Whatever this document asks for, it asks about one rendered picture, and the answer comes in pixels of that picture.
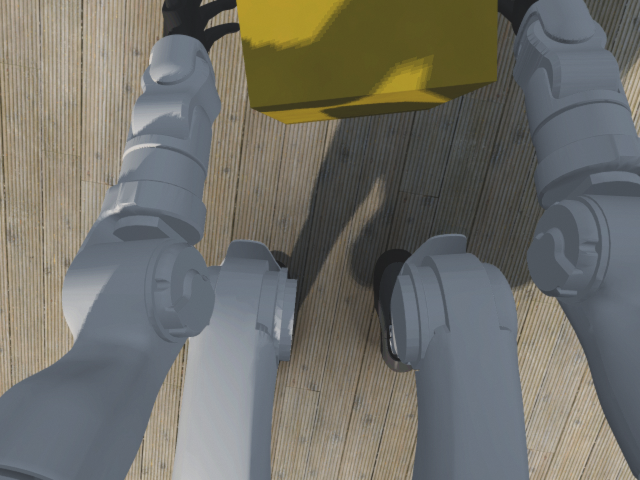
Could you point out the carton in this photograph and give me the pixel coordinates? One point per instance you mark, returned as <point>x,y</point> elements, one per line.
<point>318,60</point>

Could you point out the right robot shin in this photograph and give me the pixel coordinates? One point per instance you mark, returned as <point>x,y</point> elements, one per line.
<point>456,244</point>

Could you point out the right robot thigh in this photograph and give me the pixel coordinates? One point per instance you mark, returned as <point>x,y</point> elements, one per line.
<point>470,409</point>

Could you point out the right robot forearm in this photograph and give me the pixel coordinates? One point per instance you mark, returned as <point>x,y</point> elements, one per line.
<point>578,113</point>

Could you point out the left robot upper arm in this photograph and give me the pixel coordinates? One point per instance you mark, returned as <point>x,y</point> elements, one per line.
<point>130,306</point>

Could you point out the robot left hand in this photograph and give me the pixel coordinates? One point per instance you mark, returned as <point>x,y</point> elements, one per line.
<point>185,17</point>

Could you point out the robot right hand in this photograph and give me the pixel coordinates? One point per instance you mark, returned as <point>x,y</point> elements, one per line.
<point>514,11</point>

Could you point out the left robot forearm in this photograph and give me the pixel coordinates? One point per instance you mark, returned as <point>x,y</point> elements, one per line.
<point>165,161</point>

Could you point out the right robot upper arm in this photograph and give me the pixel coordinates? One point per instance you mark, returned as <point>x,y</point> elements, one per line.
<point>586,253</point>

